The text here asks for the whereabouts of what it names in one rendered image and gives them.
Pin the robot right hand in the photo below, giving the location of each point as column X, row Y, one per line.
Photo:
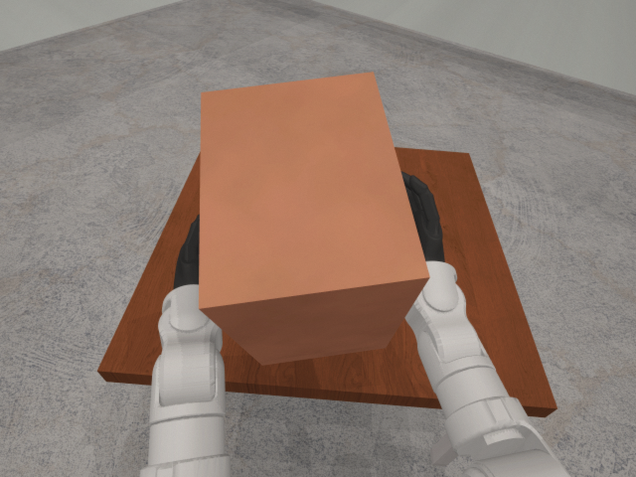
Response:
column 426, row 217

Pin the right robot forearm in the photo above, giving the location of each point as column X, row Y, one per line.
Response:
column 482, row 421

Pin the robot left hand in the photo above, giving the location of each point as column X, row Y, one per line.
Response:
column 187, row 268

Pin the robot right upper arm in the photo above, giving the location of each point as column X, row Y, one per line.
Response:
column 530, row 463

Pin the carton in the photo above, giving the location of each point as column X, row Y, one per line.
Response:
column 308, row 245

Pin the table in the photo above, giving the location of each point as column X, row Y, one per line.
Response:
column 394, row 375

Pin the left robot forearm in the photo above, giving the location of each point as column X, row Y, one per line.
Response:
column 188, row 393

